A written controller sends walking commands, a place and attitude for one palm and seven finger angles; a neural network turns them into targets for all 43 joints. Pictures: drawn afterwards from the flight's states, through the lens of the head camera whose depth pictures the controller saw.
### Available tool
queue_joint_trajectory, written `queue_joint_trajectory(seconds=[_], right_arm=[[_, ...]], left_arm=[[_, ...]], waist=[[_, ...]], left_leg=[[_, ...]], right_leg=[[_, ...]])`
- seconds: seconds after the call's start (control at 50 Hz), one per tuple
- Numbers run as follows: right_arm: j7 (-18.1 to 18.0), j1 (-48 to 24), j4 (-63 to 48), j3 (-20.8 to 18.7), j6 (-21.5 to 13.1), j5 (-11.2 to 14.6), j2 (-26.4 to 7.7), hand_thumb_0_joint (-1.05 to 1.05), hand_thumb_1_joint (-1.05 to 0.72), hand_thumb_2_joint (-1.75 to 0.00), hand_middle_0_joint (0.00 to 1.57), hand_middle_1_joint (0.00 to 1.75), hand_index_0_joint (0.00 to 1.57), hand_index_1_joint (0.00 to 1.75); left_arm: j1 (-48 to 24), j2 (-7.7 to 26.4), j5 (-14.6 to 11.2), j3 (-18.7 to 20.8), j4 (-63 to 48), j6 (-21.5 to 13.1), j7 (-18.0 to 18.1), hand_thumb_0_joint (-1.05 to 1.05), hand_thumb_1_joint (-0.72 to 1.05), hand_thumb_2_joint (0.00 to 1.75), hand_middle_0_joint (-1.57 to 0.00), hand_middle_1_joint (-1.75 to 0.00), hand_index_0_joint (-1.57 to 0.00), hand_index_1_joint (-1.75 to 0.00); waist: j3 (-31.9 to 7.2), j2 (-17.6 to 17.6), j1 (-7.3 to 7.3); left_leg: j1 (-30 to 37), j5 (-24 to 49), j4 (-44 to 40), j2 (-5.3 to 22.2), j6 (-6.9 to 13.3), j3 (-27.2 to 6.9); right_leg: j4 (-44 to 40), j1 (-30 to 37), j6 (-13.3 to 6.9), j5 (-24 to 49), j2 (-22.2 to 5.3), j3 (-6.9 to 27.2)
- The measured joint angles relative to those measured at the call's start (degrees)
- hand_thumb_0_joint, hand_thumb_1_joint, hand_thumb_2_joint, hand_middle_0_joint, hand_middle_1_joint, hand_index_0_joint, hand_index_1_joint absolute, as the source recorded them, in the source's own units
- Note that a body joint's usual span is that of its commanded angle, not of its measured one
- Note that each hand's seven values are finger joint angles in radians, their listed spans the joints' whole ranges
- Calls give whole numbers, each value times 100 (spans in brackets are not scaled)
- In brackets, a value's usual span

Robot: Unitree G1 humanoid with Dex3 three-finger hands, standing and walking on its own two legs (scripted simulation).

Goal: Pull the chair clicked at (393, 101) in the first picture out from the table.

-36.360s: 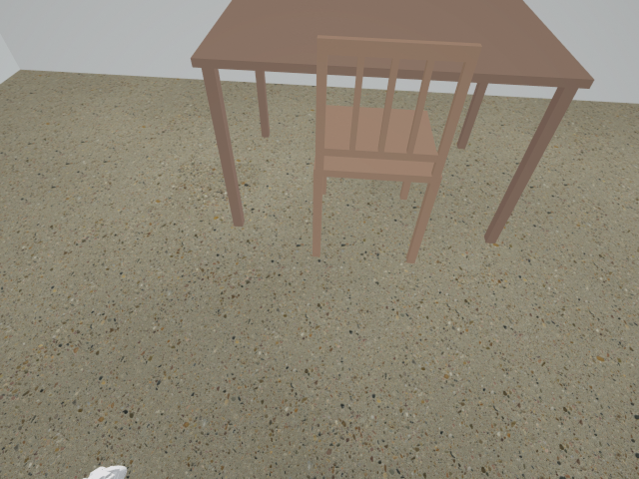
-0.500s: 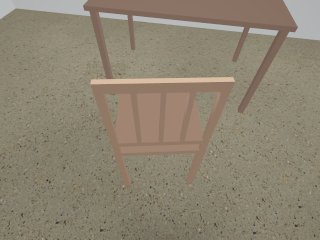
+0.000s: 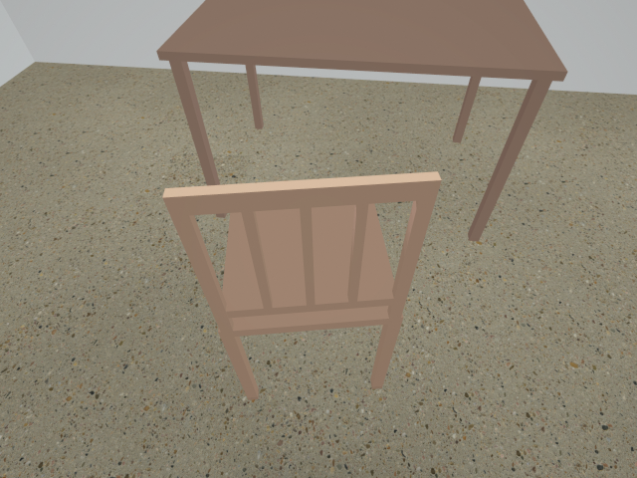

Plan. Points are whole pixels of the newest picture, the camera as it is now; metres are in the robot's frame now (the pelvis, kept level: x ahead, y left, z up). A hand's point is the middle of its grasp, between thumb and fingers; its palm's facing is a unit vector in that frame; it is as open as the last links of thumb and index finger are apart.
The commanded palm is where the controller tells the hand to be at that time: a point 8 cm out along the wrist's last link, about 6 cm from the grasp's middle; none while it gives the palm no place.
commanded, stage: let the arm hang, fingers relaxed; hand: left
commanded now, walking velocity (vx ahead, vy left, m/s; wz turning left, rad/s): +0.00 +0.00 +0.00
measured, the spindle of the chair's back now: (308, 259) +0.50 +0.05 -0.09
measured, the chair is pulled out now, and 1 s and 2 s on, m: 0.58 0.58 0.58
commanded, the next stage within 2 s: look to check the result in 0.10 s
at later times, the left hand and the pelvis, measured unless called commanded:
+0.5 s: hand out of the picture -0.01 +0.16 -0.17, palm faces +0.01 -0.99 -0.17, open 7.4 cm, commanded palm none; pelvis +0.00 +0.00 +0.00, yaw +0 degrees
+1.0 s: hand out of the picture +0.00 +0.17 -0.17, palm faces +0.01 -0.98 -0.18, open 7.4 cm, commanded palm none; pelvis +0.01 +0.01 +0.00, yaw +0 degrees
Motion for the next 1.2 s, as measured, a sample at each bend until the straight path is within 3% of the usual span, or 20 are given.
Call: queue_joint_trajectory(seconds=[0.54, 1.2], right_arm=[[-21, 124, 93, 42, -16, 16, 158, 1, -91, -90, 20, 30, 20, 30], [-28, 97, 120, 38, -21, 22, 174, 1, -91, -90, 20, 30, 20, 30]], left_arm=[[259, -196, -7, -7, 131, 30, -19, 1, 91, 90, -20, -30, -20, -30], [219, -148, -1, 24, 84, 13, -5, 1, 91, 90, -20, -30, -20, -30]], waist=[[91, -66, 29], [103, -113, 23]], left_leg=[[33, 12, -69, 2, 21, 32], [80, -23, -68, -29, 43, 49]], right_leg=[[-104, 39, 21, 43, 0, 33], [-70, 70, 44, -11, -32, 48]])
